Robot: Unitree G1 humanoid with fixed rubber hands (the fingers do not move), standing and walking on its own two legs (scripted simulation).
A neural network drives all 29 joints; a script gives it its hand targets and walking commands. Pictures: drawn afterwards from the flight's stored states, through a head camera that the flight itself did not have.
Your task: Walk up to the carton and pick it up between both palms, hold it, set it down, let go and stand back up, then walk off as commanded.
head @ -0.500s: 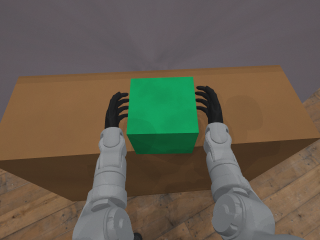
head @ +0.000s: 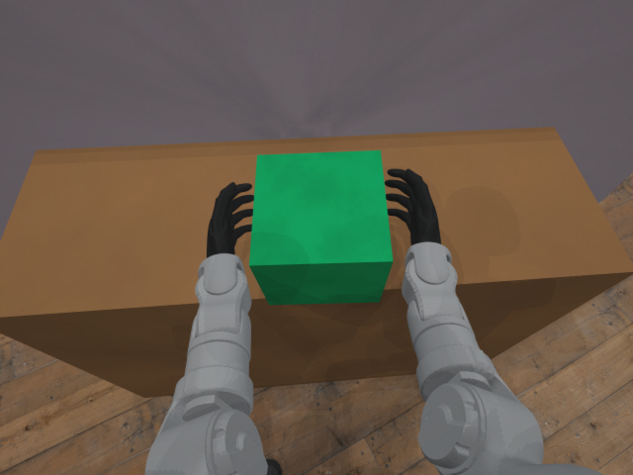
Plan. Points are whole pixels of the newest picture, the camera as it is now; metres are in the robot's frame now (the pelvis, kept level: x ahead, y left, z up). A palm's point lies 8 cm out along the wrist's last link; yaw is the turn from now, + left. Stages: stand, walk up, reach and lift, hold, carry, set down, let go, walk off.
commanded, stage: set down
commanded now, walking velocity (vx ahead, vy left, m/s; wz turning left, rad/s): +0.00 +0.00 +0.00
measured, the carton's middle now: (321, 232) +0.43 +0.02 +0.00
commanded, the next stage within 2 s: none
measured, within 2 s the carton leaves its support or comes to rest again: rests again in 0.36 s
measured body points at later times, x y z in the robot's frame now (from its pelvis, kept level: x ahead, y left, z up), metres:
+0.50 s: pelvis +0.00 +0.00 +0.00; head +0.10 +0.01 +0.44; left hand +0.39 +0.16 +0.00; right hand +0.42 -0.10 +0.01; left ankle +0.02 +0.14 -0.75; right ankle -0.05 -0.09 -0.75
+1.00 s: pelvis -0.01 +0.01 -0.01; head +0.10 +0.02 +0.43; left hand +0.39 +0.18 +0.00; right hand +0.43 -0.11 +0.01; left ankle +0.02 +0.14 -0.75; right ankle -0.05 -0.09 -0.75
